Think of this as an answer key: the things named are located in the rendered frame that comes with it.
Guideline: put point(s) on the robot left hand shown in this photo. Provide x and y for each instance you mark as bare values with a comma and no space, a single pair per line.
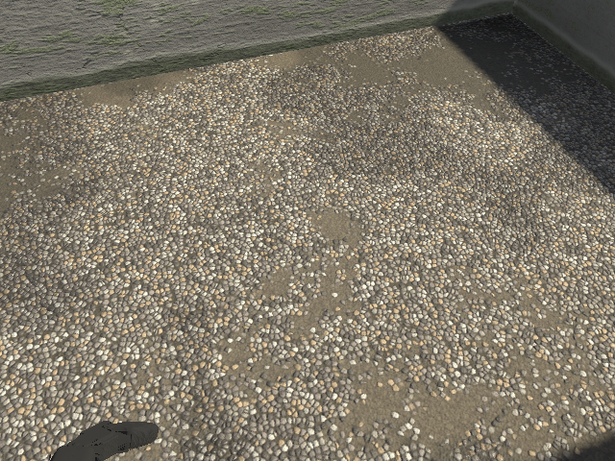
105,439

